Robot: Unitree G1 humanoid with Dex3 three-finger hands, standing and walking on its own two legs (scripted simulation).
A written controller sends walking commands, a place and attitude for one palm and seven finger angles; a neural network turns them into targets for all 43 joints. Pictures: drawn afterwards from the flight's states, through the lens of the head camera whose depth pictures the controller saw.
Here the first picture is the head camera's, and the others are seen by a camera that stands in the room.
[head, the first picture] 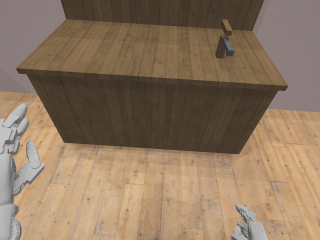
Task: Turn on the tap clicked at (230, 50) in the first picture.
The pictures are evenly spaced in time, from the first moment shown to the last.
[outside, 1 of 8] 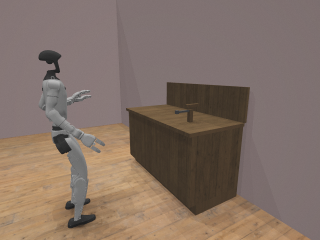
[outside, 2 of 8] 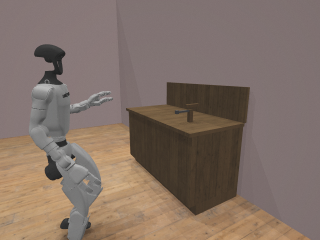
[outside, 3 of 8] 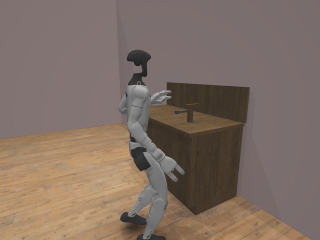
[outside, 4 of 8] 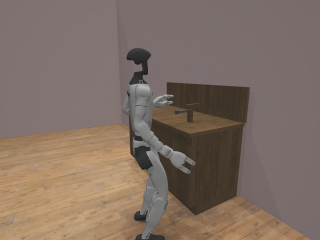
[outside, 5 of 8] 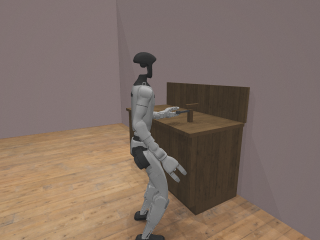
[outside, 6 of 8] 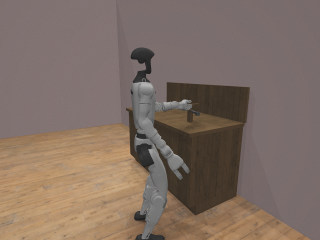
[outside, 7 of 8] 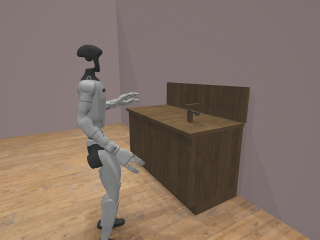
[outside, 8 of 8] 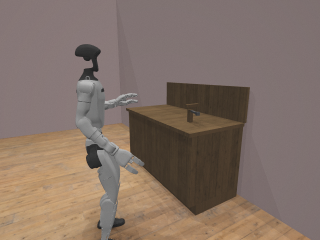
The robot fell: no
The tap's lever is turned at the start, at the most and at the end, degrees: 0 75 75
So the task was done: yes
